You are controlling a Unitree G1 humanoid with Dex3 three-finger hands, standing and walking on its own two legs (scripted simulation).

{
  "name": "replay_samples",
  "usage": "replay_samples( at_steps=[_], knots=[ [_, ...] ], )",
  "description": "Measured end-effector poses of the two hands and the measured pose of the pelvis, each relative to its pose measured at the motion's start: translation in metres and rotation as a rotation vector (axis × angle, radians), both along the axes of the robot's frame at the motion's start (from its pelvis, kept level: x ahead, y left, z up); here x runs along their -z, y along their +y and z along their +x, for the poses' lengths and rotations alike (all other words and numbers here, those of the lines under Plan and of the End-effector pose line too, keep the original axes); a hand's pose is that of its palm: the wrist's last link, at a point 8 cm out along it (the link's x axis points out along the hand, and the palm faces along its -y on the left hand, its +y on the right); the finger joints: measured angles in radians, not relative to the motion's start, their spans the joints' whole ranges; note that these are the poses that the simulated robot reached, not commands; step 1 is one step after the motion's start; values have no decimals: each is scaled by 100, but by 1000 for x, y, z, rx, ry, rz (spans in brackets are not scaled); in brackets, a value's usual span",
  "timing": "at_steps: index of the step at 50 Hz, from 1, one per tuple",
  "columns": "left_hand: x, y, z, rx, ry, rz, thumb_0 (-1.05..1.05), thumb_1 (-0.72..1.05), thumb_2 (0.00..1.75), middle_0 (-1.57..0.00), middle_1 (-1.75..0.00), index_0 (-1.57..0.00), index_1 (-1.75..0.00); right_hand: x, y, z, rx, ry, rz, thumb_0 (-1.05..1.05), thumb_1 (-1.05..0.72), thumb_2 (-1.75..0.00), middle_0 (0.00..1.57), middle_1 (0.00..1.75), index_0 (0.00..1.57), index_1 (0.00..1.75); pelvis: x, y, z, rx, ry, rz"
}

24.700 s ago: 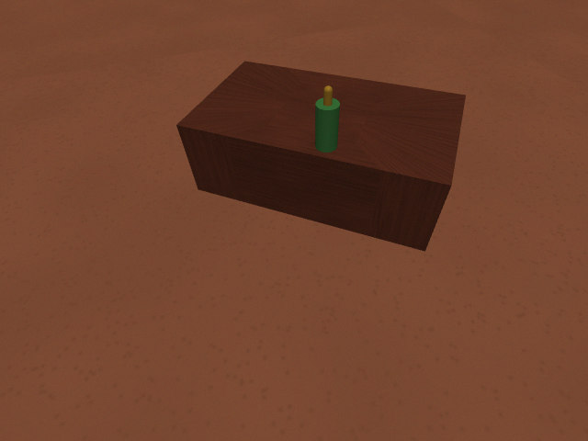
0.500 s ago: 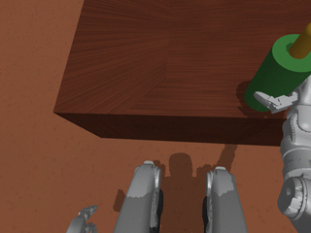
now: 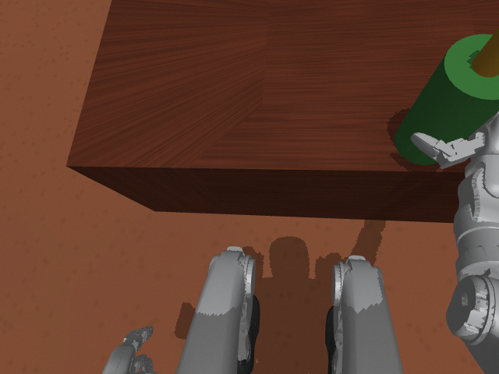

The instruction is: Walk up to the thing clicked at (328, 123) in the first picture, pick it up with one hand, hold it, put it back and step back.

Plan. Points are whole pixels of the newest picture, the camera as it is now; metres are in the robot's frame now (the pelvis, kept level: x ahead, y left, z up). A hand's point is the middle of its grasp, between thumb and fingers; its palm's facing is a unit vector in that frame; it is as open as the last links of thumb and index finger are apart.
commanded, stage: loosen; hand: right
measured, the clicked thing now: (460, 97) +0.50 -0.22 +0.04
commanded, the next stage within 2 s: open in 0.08 s
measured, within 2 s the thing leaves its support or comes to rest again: neither
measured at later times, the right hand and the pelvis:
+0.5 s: hand (454, 111) +0.50 -0.23 +0.00, palm faces +0.24 +0.97 -0.01, open 13.1 cm; pelvis +0.00 +0.00 +0.00, yaw +0 degrees
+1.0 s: hand out of the picture +0.51 -0.29 +0.08, palm faces +0.30 +0.95 -0.04, open 16.6 cm; pelvis +0.00 +0.00 +0.03, yaw +0 degrees
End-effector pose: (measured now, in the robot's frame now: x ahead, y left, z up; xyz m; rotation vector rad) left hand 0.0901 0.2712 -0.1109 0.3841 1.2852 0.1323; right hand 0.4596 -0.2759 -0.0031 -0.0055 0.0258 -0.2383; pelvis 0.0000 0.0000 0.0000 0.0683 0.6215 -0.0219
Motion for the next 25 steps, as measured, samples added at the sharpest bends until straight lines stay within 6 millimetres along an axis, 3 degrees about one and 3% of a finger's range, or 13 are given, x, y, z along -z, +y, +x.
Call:
replay_samples(
  at_steps=[8, 18, 25],
  knots=[
    [7, -3, 1, -2, -9, -10, 0, 93, 88, -20, -31, -21, -29, 0, -1, 1, 5, 2, -1, -1, 60, -104, 63, 91, 65, 92, 6, 0, -3, 0, -2, 0],
    [4, -5, 2, -5, -8, -7, 0, 93, 88, -20, -31, -21, -29, -3, -3, 3, 4, 0, -3, -2, 59, -67, 73, 74, 75, 74, 3, -1, -2, 2, 3, 4],
    [3, -3, 3, -2, -4, -5, 0, 92, 89, -20, -31, -21, -30, -6, -3, 4, 0, -11, -3, -2, 58, -45, 70, 62, 72, 62, 3, -2, -1, 3, 2, 2]
  ],
)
